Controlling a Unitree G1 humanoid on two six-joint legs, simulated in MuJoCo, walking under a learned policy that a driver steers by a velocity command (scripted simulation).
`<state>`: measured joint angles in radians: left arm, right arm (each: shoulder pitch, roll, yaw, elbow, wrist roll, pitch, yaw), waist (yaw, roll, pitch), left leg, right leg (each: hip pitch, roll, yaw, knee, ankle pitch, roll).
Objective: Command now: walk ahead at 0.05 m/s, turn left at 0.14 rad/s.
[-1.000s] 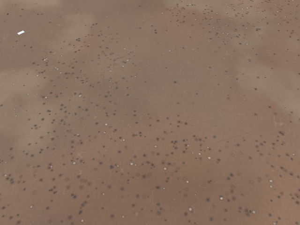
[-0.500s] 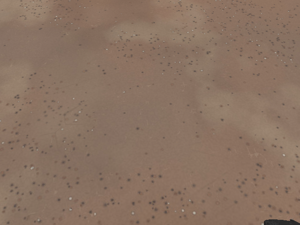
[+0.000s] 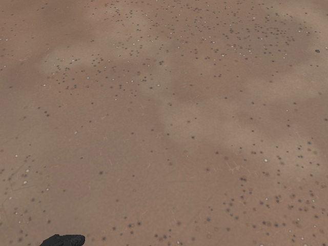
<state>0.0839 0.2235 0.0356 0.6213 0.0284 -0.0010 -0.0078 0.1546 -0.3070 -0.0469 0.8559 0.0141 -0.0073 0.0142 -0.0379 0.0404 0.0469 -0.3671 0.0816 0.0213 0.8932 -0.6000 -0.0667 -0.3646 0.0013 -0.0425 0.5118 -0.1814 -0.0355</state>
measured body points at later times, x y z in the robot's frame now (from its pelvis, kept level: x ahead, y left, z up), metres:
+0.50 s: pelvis +0.00 +0.05 +0.01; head +0.03 +0.10 +0.46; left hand +0.09 +0.37 -0.11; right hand +0.17 -0.21 -0.08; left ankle -0.02 +0.12 -0.73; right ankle +0.03 -0.11 -0.64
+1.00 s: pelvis +0.03 +0.02 +0.01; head +0.06 +0.02 +0.46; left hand -0.03 +0.32 -0.09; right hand +0.31 -0.15 -0.09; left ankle -0.06 +0.13 -0.66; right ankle +0.08 -0.09 -0.73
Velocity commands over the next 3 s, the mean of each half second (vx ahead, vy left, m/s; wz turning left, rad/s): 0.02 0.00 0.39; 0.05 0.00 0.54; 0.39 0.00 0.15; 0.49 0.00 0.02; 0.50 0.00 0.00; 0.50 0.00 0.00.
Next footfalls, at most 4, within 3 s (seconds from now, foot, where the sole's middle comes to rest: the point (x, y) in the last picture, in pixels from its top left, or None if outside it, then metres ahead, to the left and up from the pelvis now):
0.28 left None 0.02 0.13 -0.77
0.82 right None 0.12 -0.07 -0.77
1.22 left None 0.04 0.21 -0.77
1.72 right None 0.46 0.24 -0.77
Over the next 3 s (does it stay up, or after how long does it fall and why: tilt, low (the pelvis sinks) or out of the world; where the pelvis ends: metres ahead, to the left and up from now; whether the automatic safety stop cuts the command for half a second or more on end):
stays up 0.85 0.61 0.01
